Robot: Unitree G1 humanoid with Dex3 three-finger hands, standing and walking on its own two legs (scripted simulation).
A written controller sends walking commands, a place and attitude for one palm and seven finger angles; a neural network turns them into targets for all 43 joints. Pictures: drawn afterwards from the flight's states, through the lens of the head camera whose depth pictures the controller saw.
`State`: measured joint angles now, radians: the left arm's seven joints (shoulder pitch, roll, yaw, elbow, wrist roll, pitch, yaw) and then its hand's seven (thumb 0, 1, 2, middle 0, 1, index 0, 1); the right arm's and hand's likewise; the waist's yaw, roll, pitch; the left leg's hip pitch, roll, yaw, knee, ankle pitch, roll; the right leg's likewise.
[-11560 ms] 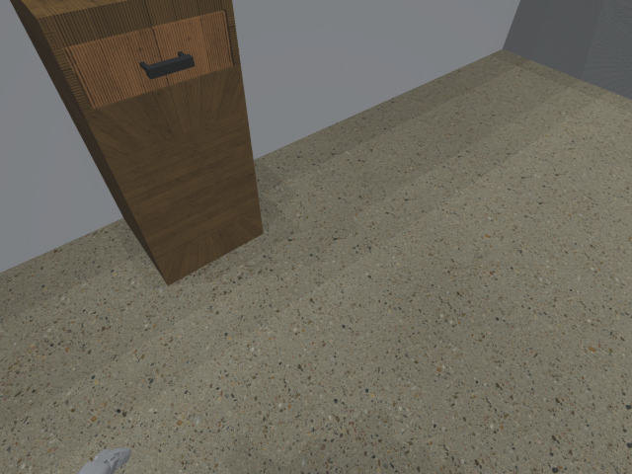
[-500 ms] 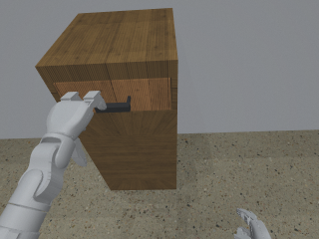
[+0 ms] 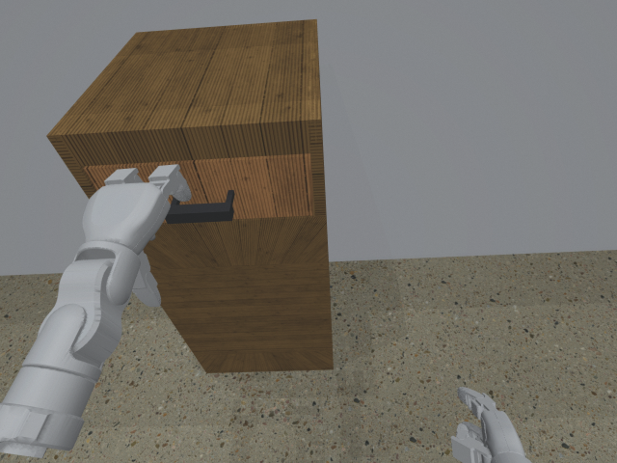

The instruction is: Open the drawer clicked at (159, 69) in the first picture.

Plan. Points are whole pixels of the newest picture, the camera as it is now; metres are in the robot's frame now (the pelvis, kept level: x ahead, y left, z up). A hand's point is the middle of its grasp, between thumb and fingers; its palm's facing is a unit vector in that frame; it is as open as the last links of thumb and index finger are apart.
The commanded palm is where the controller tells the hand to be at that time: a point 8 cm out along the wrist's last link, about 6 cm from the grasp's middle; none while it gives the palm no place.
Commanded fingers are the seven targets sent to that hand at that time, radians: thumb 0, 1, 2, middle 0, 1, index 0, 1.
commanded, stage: move the hooked fingers above the handle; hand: left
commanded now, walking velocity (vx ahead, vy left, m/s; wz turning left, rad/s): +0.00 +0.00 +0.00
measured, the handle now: (201, 204) +0.50 +0.26 +0.04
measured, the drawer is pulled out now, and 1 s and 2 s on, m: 0.00 0.00 0.00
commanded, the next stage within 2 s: none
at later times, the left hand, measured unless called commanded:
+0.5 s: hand (158, 214) +0.39 +0.27 +0.12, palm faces +0.10 -0.02 -1.00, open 13.8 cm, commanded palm +0.36 +0.26 +0.17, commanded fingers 0.00 -0.50 0.30 -0.30 -1.20 -0.30 -1.20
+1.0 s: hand (168, 203) +0.44 +0.28 +0.10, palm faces +0.01 +0.00 -1.00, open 13.9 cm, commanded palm +0.41 +0.27 +0.15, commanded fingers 0.00 -0.50 0.30 -0.30 -1.20 -0.30 -1.20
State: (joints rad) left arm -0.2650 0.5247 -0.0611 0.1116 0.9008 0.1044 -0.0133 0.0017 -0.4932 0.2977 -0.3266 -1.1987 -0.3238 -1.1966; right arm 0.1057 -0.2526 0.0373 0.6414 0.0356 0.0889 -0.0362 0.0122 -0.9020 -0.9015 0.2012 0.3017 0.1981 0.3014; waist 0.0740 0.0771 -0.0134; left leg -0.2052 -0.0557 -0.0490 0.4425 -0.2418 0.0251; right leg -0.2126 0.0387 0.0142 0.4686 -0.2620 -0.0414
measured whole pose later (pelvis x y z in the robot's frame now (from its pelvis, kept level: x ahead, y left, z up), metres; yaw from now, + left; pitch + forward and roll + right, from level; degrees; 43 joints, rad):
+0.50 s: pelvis +0.02 +0.00 +0.00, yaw -1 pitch +5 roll +1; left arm -0.37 0.54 -0.01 0.32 0.92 0.10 0.05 0.00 -0.49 0.30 -0.32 -1.20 -0.32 -1.20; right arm 0.16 -0.27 0.00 0.66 0.05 0.12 -0.04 0.01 -0.90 -0.90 0.20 0.30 0.20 0.30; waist 0.05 0.08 -0.05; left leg -0.29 -0.05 -0.04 0.50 -0.29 0.02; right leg -0.30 0.05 0.03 0.52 -0.31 -0.05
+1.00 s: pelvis +0.02 +0.02 -0.01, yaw -1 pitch +8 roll +0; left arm -0.58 0.53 -0.07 0.61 0.97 0.14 0.06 0.00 -0.49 0.30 -0.32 -1.20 -0.32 -1.20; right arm 0.23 -0.25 0.00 0.66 0.05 0.14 -0.04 0.01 -0.90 -0.90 0.20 0.30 0.20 0.30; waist 0.00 0.06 -0.08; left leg -0.37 -0.06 -0.02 0.54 -0.31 0.05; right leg -0.38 0.04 0.04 0.55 -0.31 -0.02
